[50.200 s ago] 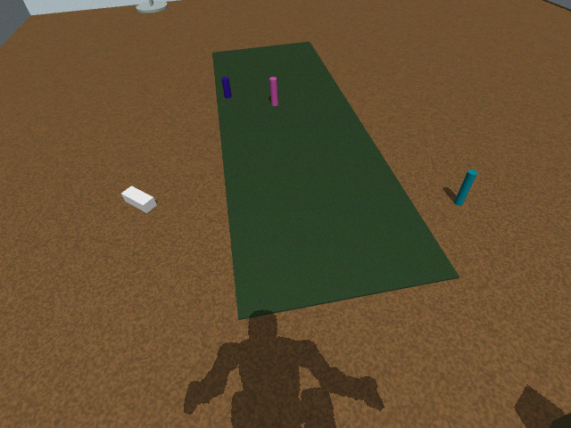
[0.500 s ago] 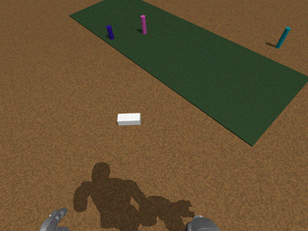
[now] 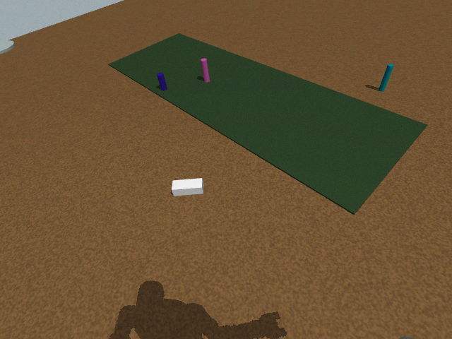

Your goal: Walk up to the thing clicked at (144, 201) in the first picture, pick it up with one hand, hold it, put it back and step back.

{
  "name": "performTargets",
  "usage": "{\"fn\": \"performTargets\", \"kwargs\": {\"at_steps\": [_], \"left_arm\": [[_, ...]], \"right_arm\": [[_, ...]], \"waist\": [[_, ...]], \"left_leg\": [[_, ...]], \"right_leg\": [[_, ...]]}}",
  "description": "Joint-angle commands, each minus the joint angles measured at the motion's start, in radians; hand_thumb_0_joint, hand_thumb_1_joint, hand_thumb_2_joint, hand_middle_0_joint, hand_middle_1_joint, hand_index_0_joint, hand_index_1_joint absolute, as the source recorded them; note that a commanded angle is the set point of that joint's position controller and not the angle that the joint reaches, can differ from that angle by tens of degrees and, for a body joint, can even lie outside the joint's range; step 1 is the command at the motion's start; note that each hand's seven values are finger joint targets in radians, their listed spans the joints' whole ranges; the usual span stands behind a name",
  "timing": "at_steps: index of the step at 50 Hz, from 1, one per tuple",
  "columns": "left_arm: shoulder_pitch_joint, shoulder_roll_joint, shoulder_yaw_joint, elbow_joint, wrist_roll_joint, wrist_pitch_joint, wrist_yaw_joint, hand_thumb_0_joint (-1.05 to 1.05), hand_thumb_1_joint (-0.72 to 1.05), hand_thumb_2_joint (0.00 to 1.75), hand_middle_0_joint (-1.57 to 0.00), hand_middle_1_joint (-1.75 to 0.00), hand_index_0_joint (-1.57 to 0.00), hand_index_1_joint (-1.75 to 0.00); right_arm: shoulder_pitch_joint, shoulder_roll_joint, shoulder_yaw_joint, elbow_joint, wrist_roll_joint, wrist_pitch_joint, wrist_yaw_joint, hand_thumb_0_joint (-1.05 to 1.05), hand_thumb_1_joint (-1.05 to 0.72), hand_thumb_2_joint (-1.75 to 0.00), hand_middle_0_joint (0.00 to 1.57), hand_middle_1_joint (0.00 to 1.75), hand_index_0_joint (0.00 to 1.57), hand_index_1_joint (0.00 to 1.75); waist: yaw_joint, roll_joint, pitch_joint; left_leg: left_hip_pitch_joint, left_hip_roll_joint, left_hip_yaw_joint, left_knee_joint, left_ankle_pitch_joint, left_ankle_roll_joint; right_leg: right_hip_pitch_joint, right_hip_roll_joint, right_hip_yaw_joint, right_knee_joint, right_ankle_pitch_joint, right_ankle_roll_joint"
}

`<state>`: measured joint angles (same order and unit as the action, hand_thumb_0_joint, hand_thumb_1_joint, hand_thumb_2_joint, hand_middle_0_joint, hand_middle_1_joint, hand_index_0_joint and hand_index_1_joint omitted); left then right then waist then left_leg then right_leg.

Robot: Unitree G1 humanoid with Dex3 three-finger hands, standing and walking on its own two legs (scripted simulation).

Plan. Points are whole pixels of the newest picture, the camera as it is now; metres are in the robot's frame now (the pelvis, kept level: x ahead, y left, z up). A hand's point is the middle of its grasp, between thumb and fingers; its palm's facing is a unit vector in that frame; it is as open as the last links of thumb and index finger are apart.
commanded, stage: step back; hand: left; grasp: from above
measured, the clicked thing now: (188, 187) +1.04 +0.34 -0.73
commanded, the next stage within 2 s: stand in 0.88 s
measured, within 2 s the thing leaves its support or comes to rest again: neither
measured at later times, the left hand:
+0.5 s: hand out of the picture +0.06 +0.27 -0.14, palm faces +0.05 -0.91 -0.41, open 7.4 cm
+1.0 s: hand out of the picture +0.11 +0.29 -0.15, palm faces +0.05 -0.94 -0.35, open 7.4 cm
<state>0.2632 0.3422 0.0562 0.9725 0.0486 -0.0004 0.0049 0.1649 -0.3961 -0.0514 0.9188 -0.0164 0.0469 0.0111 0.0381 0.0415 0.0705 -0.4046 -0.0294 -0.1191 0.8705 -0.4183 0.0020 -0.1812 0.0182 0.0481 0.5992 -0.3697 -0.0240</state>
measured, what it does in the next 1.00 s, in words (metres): steps on the spot: left foot, then left foot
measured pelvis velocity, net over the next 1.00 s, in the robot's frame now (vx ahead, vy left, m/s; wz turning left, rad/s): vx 0.04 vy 0.03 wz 0.06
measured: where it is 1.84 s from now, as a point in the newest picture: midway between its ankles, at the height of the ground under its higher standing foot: outside the picture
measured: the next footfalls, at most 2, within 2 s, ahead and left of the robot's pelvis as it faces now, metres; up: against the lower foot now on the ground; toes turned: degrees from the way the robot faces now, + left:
left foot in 0.14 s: +0.03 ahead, +0.15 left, +0.00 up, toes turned +2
left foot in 0.70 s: +0.10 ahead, +0.17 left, +0.00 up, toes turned +4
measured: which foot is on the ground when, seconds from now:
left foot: up 0.00-0.12, down 0.14-0.42, up 0.44-0.68, down 0.70-1.00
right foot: down 0.00-1.00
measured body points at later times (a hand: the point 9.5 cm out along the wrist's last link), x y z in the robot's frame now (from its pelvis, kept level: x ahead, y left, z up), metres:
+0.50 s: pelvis +0.00 -0.01 +0.00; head +0.00 -0.02 +0.45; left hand +0.05 +0.32 -0.11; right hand +0.07 -0.32 -0.14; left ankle -0.01 +0.14 -0.71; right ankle +0.02 -0.11 -0.73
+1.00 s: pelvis +0.04 +0.03 +0.01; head +0.05 +0.04 +0.45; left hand +0.10 +0.34 -0.13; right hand +0.17 -0.25 -0.12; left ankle +0.06 +0.16 -0.73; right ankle +0.03 -0.11 -0.73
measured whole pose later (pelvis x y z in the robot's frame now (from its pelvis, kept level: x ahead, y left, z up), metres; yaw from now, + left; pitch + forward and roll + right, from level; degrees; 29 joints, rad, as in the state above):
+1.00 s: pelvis +0.04 +0.03 +0.01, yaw +3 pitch -3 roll +0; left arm 0.11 0.37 0.01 1.07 0.00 -0.01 0.00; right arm 0.07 -0.33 -0.01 1.06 -0.01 -0.02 0.01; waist 0.02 0.00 0.08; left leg -0.23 0.03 0.00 0.53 -0.25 -0.02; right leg -0.15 -0.03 -0.01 0.50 -0.31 0.03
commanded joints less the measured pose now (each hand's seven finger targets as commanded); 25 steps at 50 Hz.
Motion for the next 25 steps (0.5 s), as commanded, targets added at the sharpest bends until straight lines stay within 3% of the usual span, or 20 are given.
{"fn": "performTargets", "kwargs": {"at_steps": [1,4,5,6,7,8,9,10,11,13,14,16,19,20,21,22,23,24,25], "left_arm": [[-0.061,0.295,0.072,-0.098,-0.006,-0.057,0.016,0.00,0.90,0.90,-0.20,-0.30,-0.20,-0.30],[-0.072,0.306,0.077,-0.096,-0.005,-0.044,0.009,0.00,0.90,0.90,-0.20,-0.30,-0.20,-0.30],[-0.088,0.313,0.075,-0.101,-0.007,-0.038,0.006,0.00,0.90,0.90,-0.20,-0.30,-0.20,-0.30],[-0.099,0.309,0.065,-0.106,-0.012,-0.030,0.003,0.00,0.90,0.90,-0.20,-0.30,-0.20,-0.30],[-0.090,0.273,0.048,-0.110,-0.013,-0.026,0.001,0.00,0.90,0.90,-0.20,-0.30,-0.20,-0.30],[-0.081,0.225,0.034,-0.112,-0.016,-0.026,0.000,0.00,0.90,0.90,-0.20,-0.30,-0.20,-0.30],[-0.100,0.172,0.018,-0.128,-0.030,-0.030,-0.003,0.00,0.90,0.90,-0.20,-0.30,-0.20,-0.30],[-0.146,0.248,0.042,-0.119,-0.028,-0.027,0.006,0.00,0.90,0.90,-0.20,-0.30,-0.20,-0.30],[-0.147,0.282,0.047,-0.118,-0.025,-0.032,0.002,0.00,0.90,0.90,-0.20,-0.30,-0.20,-0.30],[-0.101,0.255,0.044,-0.101,-0.028,-0.041,-0.008,0.00,0.90,0.90,-0.20,-0.30,-0.20,-0.30],[-0.080,0.252,0.043,-0.088,-0.029,-0.045,-0.012,0.00,0.90,0.90,-0.20,-0.30,-0.20,-0.30],[-0.079,0.243,0.049,-0.074,-0.027,-0.046,-0.019,0.00,0.90,0.90,-0.20,-0.30,-0.20,-0.30],[0.028,0.212,0.052,-0.023,-0.022,-0.060,-0.003,0.00,0.90,0.90,-0.20,-0.30,-0.20,-0.30],[0.064,0.247,0.066,-0.001,-0.016,-0.064,0.007,0.00,0.90,0.90,-0.20,-0.30,-0.20,-0.30],[0.092,0.332,0.088,-0.002,-0.002,-0.069,0.017,0.00,0.90,0.90,-0.20,-0.30,-0.20,-0.30],[0.007,0.375,0.092,-0.039,-0.004,-0.068,0.019,0.00,0.90,0.90,-0.20,-0.30,-0.20,-0.30],[-0.087,0.388,0.092,-0.070,-0.003,-0.065,0.016,0.00,0.90,0.90,-0.20,-0.30,-0.20,-0.30],[-0.125,0.363,0.088,-0.081,-0.006,-0.067,0.015,0.00,0.90,0.90,-0.20,-0.30,-0.20,-0.30],[-0.138,0.326,0.080,-0.083,-0.011,-0.072,0.016,0.00,0.90,0.90,-0.20,-0.30,-0.20,-0.30]], "right_arm": [[-0.075,-0.150,-0.032,-0.074,-0.007,-0.042,-0.009,0.00,-0.90,-0.90,0.20,0.30,0.20,0.30],[-0.063,-0.153,-0.042,-0.061,-0.015,-0.061,-0.001,0.00,-0.90,-0.90,0.20,0.30,0.20,0.30],[-0.032,-0.154,-0.048,-0.046,-0.015,-0.067,0.001,0.00,-0.90,-0.90,0.20,0.30,0.20,0.30],[0.005,-0.153,-0.053,-0.026,-0.013,-0.072,0.000,0.00,-0.90,-0.90,0.20,0.30,0.20,0.30],[0.031,-0.159,-0.060,-0.011,-0.016,-0.080,-0.004,0.00,-0.90,-0.90,0.20,0.30,0.20,0.30],[0.071,-0.184,-0.075,0.002,-0.024,-0.087,-0.009,0.00,-0.90,-0.90,0.20,0.30,0.20,0.30],[0.091,-0.257,-0.091,0.002,-0.028,-0.090,-0.011,0.00,-0.90,-0.90,0.20,0.30,0.20,0.30],[0.103,-0.308,-0.096,-0.002,-0.024,-0.090,-0.009,0.00,-0.90,-0.90,0.20,0.30,0.20,0.30],[0.077,-0.313,-0.102,-0.003,-0.021,-0.087,-0.007,0.00,-0.90,-0.90,0.20,0.30,0.20,0.30],[0.027,-0.248,-0.079,-0.019,-0.026,-0.088,-0.004,0.00,-0.90,-0.90,0.20,0.30,0.20,0.30],[0.014,-0.231,-0.074,-0.024,-0.027,-0.089,-0.004,0.00,-0.90,-0.90,0.20,0.30,0.20,0.30],[0.005,-0.237,-0.078,-0.023,-0.028,-0.085,-0.002,0.00,-0.90,-0.90,0.20,0.30,0.20,0.30],[-0.059,-0.186,-0.057,-0.043,-0.009,-0.063,0.002,0.00,-0.90,-0.90,0.20,0.30,0.20,0.30],[-0.054,-0.133,-0.039,-0.050,-0.004,-0.057,-0.001,0.00,-0.90,-0.90,0.20,0.30,0.20,0.30],[-0.038,-0.068,-0.020,-0.070,0.004,-0.057,-0.006,0.00,-0.90,-0.90,0.20,0.30,0.20,0.30],[-0.018,-0.109,-0.031,-0.054,-0.006,-0.048,-0.018,0.00,-0.90,-0.90,0.20,0.30,0.20,0.30],[0.012,-0.177,-0.053,-0.026,-0.011,-0.046,-0.021,0.00,-0.90,-0.90,0.20,0.30,0.20,0.30],[0.035,-0.199,-0.058,-0.011,-0.008,-0.049,-0.018,0.00,-0.90,-0.90,0.20,0.30,0.20,0.30],[0.050,-0.192,-0.055,0.002,-0.002,-0.053,-0.013,0.00,-0.90,-0.90,0.20,0.30,0.20,0.30]], "waist": [[0.017,-0.184,0.011],[0.018,-0.244,0.022],[-0.003,-0.233,0.009],[-0.024,-0.210,-0.008],[-0.039,-0.169,-0.040],[-0.055,-0.071,-0.086],[-0.065,0.117,-0.109],[-0.087,0.085,-0.072],[-0.078,0.074,-0.023],[-0.040,0.092,0.007],[-0.037,0.106,0.014],[-0.045,0.142,0.024],[0.033,0.093,-0.043],[0.049,-0.007,-0.053],[0.062,-0.231,-0.047],[0.040,-0.157,-0.025],[0.013,-0.131,0.036],[-0.012,-0.116,0.073],[-0.022,-0.103,0.064]], "left_leg": [[-0.021,0.009,0.021,-0.079,-0.022,-0.012],[0.016,0.014,0.109,-0.242,-0.057,-0.010],[0.103,0.013,0.130,-0.329,-0.023,-0.007],[0.203,-0.006,0.146,-0.424,0.052,0.001],[0.302,-0.006,0.112,-0.492,0.114,0.015],[0.429,0.088,-0.043,-0.521,0.106,0.045],[0.486,0.275,-0.339,-0.594,-0.031,0.139],[0.337,0.377,-0.441,-0.631,-0.200,0.243],[0.250,0.392,-0.423,-0.642,-0.228,0.273],[0.257,0.302,-0.262,-0.611,-0.115,0.218],[0.242,0.267,-0.205,-0.588,-0.056,0.198],[0.135,0.236,-0.163,-0.583,-0.044,0.181],[0.040,0.164,-0.019,-0.378,0.055,0.109],[-0.055,0.106,0.019,-0.247,0.011,0.074],[-0.202,-0.031,0.052,-0.022,-0.094,0.027],[-0.164,-0.011,-0.010,0.047,-0.156,0.007],[-0.085,0.035,-0.021,0.096,-0.158,0.002],[-0.082,0.062,-0.030,0.104,-0.123,0.006],[-0.090,0.069,-0.043,0.076,-0.084,0.007]], "right_leg": [[-0.015,-0.224,0.196,-0.225,0.211,-0.123],[0.014,-0.243,0.192,-0.232,0.118,-0.135],[-0.031,-0.249,0.182,-0.211,0.092,-0.134],[-0.081,-0.224,0.144,-0.170,0.059,-0.116],[-0.107,-0.184,0.100,-0.082,0.126,-0.088],[-0.215,-0.138,0.052,0.055,0.138,-0.054],[-0.380,-0.008,-0.057,0.226,-0.056,-0.007],[-0.354,-0.041,-0.018,0.314,-0.223,-0.007],[-0.310,-0.067,0.009,0.317,-0.235,-0.014],[-0.307,-0.075,0.007,0.255,-0.187,-0.016],[-0.287,-0.071,-0.012,0.210,-0.148,-0.014],[-0.185,-0.046,-0.055,0.134,-0.087,-0.002],[0.089,0.006,-0.109,-0.162,0.099,-0.002],[0.181,-0.029,-0.017,-0.195,0.097,0.000],[0.211,-0.230,0.333,-0.324,-0.040,-0.050],[0.056,-0.388,0.499,-0.403,-0.266,-0.139],[-0.106,-0.439,0.539,-0.414,-0.363,-0.219],[-0.124,-0.409,0.481,-0.388,-0.302,-0.229],[-0.079,-0.365,0.390,-0.354,-0.164,-0.203]]}}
